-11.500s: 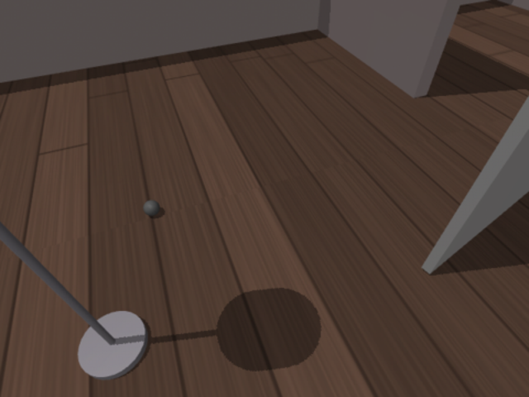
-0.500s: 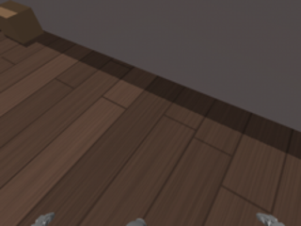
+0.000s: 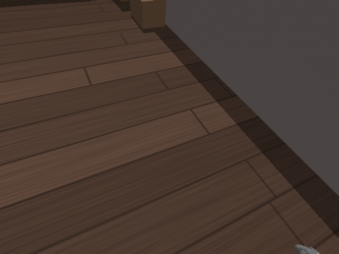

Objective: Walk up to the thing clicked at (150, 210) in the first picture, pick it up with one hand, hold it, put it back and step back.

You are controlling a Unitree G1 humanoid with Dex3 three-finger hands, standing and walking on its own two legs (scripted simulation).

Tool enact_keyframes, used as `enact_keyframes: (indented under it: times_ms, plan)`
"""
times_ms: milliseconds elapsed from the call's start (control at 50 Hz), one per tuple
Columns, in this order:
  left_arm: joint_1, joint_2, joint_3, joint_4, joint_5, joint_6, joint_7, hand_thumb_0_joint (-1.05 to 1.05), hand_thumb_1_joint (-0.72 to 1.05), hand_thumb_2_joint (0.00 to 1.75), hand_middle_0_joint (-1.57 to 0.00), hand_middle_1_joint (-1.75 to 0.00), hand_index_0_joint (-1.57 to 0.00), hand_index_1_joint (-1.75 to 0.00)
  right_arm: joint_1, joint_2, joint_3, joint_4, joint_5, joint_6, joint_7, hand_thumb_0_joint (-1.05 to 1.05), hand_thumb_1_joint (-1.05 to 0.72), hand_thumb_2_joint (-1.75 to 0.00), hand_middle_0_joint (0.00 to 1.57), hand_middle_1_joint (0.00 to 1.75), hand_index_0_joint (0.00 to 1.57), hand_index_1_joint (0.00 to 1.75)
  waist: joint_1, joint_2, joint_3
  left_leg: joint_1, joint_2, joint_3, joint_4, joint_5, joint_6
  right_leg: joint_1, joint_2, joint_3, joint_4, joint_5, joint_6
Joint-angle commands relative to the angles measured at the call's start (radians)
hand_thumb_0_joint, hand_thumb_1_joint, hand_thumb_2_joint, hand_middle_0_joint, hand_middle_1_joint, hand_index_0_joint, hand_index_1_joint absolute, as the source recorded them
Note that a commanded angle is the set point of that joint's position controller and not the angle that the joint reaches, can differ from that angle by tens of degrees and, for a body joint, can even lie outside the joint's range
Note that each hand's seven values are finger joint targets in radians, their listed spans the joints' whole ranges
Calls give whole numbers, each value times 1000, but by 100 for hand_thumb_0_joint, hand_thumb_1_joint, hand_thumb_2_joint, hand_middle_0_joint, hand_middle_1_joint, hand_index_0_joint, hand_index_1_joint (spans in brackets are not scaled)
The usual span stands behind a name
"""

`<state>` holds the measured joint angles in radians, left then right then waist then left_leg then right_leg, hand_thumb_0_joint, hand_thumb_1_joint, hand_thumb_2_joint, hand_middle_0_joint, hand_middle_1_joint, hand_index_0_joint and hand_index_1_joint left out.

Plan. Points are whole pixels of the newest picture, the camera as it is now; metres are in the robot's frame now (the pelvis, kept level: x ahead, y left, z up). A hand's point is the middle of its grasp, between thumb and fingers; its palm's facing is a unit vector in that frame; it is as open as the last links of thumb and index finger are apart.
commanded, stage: walk up
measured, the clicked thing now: out of the picture +0.94 +1.27 -0.72
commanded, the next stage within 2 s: stand in 1.96 s
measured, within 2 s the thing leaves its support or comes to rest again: neither
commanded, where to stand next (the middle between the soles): +0.09 -0.03 m, yaw +48 degrees
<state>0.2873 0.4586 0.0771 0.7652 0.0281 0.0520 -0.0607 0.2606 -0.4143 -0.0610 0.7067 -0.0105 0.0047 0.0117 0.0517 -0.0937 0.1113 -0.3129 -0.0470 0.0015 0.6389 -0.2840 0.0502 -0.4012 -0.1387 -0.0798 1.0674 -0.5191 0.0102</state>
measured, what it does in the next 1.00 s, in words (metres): steps on the spot, turning left: right foot, then left foot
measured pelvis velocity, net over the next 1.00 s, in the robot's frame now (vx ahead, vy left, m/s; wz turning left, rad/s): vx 0.01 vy -0.08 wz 0.70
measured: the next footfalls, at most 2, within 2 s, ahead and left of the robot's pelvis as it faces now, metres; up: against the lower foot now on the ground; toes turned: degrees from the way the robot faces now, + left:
right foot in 0.32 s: +0.13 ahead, -0.14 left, +0.00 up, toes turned +17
left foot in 0.64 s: +0.00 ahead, +0.09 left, +0.00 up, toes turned +30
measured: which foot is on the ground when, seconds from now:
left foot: down 0.00-0.34, up 0.36-0.62, down 0.64-1.00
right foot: up 0.00-0.30, down 0.32-0.66, up 0.68-0.96, down 0.98-1.00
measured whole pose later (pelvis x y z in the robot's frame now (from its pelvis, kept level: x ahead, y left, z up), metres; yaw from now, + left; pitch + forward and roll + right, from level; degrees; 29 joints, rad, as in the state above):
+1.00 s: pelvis +0.01 -0.08 -0.02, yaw +40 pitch -2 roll -2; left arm 0.25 0.42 0.07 0.82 0.02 0.02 -0.02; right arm 0.26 -0.43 -0.04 0.78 -0.01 -0.02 -0.04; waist 0.02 0.00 0.11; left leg -0.45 -0.04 -0.19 0.86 -0.37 -0.01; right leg -0.37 -0.04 -0.05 0.79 -0.38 -0.01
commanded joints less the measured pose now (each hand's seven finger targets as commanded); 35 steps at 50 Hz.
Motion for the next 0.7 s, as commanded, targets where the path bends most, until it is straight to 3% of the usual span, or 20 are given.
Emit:
enact_keyframes:
  times_ms: [0,60,120,180,240,260,280,300,320,340,380,420,460,520,580,600,620,640,660,680]
  plan:
    - [11,179,45,-103,-8,-45,12,0,90,90,-20,-30,-20,-30,7,-248,-71,-87,-2,-29,-29,0,-90,-90,20,30,20,30,-27,252,-76,44,193,-335,-279,94,144,-125,17,87,-46,86,-4]
    - [0,152,42,-108,-9,-41,24,0,90,90,-20,-30,-20,-30,14,-247,-76,-109,-21,-31,-31,0,-90,-90,20,30,20,30,-23,268,-54,-72,172,-348,-251,250,144,-72,50,81,-72,113,-8]
    - [1,139,26,-106,-23,-36,47,0,90,90,-20,-30,-20,-30,61,-264,-86,-109,-20,-42,-38,0,-90,-90,20,30,20,30,-42,278,-92,-17,164,-402,-175,472,139,-78,74,66,-114,152,-20]
    - [-31,137,29,-126,-26,-50,59,0,90,90,-20,-30,-20,-30,83,-258,-89,-122,-25,-40,-43,0,-90,-90,20,30,20,30,-56,249,-147,40,152,-461,-85,596,148,-63,105,71,-186,127,-35]
    - [-41,135,31,-140,-20,-70,64,0,90,90,-20,-30,-20,-30,58,-259,-91,-159,-17,-26,-43,0,-90,-90,20,30,20,30,-51,232,-192,48,136,-523,-10,584,146,12,135,99,-309,115,-50]
    - [-11,125,32,-133,-16,-75,67,0,90,90,-20,-30,-20,-30,38,-252,-88,-161,-10,-23,-45,0,-90,-90,20,30,20,30,-19,214,-191,-9,123,-525,21,525,123,100,140,103,-433,191,-62]
    - [21,147,41,-127,-6,-83,71,0,90,90,-20,-30,-20,-30,29,-219,-75,-168,2,-21,-45,0,-90,-90,20,30,20,30,9,155,-199,-84,81,-465,79,399,66,217,93,153,-571,253,-84]
    - [40,228,62,-131,12,-89,73,0,90,90,-20,-30,-20,-30,50,-151,-53,-176,12,-20,-47,0,-90,-90,20,30,20,30,14,-47,-225,-239,-22,-316,242,128,1,344,-126,389,-679,233,-139]
    - [-50,298,76,-148,13,-86,68,0,90,90,-20,-30,-20,-30,84,-144,-51,-164,4,-18,-56,0,-90,-90,20,30,20,30,-14,-209,-173,-384,-115,-103,404,-315,-39,303,-376,608,-761,238,-259]
    - [-105,295,75,-154,6,-82,60,0,90,90,-20,-30,-20,-30,69,-219,-73,-142,-13,-13,-65,0,-90,-90,20,30,20,30,-20,-174,-143,-354,-15,-111,561,-346,-55,202,-454,701,-774,232,-354]
    - [-108,192,46,-134,-1,-84,62,0,90,90,-20,-30,-20,-30,59,-234,-87,-103,-10,-19,-41,0,-90,-90,20,30,20,30,-36,-23,-53,-300,5,-108,580,-203,-72,130,-261,388,-690,365,-274]
    - [-107,209,57,-112,13,-83,62,0,90,90,-20,-30,-20,-30,82,-202,-76,-83,-5,-24,-16,0,-90,-90,20,30,20,30,-29,-141,-75,-279,27,-66,469,-130,-64,174,-150,231,-653,262,-215]
    - [-85,210,64,-117,17,-74,51,0,90,90,-20,-30,-20,-30,77,-194,-71,-50,-5,-28,-5,0,-90,-90,20,30,20,30,5,-171,-94,-255,6,-4,353,-149,-69,214,-125,169,-654,160,-208]
    - [-60,235,72,-120,17,-59,34,0,90,90,-20,-30,-20,-30,34,-182,-64,-33,-1,-39,-8,0,-90,-90,20,30,20,30,31,-178,-102,-151,-10,54,183,-191,-69,188,-161,149,-641,133,-222]
    - [-92,217,55,-122,-1,-32,23,0,90,90,-20,-30,-20,-30,111,-173,-66,25,5,-55,-24,0,-90,-90,20,30,20,30,-26,-97,-122,87,-43,110,-39,-1,-61,69,-148,66,-518,154,-174]
    - [-77,186,42,-116,-3,-26,26,0,90,90,-20,-30,-20,-30,142,-187,-73,42,0,-62,-31,0,-90,-90,20,30,20,30,-46,-31,-140,165,-31,60,-91,-31,-46,11,-134,27,-407,103,-146]
    - [-62,133,27,-118,-10,-21,28,0,90,90,-20,-30,-20,-30,168,-237,-83,48,-9,-71,-40,0,-90,-90,20,30,20,30,-68,112,-146,249,50,-151,-196,-145,7,-118,-84,-6,-228,28,-89]
    - [-77,78,14,-151,-18,-18,26,0,90,90,-20,-30,-20,-30,147,-350,-101,15,-27,-79,-49,0,-90,-90,20,30,20,30,-58,317,-93,239,329,-660,-296,-204,132,-361,62,-6,-43,-68,-10]
    - [-148,181,40,-136,-13,-19,45,0,90,90,-20,-30,-20,-30,143,-403,-112,18,-12,-78,-56,0,-90,-90,20,30,20,30,-106,262,-29,62,427,-805,-337,-168,262,-306,6,122,-1,-91,-13]
    - [-147,197,42,-127,-12,-20,44,0,90,90,-20,-30,-20,-30,104,-346,-98,21,-4,-82,-63,0,-90,-90,20,30,20,30,-70,157,-10,74,365,-665,-272,12,230,-281,1,140,34,-34,-22]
